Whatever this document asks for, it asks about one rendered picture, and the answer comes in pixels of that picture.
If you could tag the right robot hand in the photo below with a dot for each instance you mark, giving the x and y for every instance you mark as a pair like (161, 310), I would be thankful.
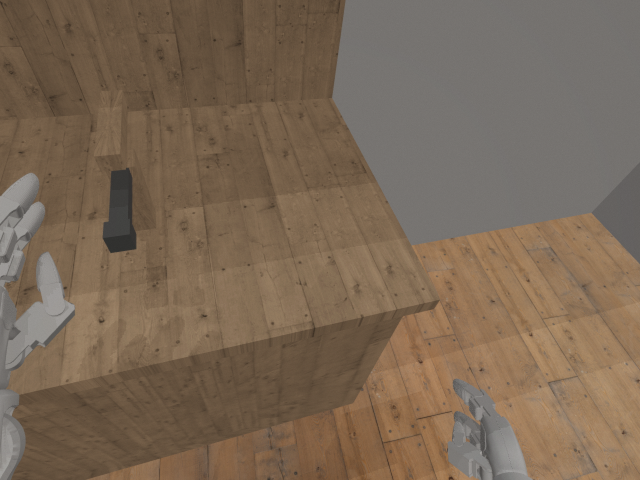
(493, 447)

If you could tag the left robot hand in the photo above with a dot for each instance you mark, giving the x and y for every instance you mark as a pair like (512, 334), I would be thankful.
(19, 221)

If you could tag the counter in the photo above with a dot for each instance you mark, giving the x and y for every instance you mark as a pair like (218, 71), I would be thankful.
(270, 271)

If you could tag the robot left forearm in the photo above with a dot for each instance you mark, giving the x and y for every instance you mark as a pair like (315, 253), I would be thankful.
(12, 435)

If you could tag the tap lever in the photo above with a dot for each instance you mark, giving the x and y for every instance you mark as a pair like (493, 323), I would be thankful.
(119, 234)

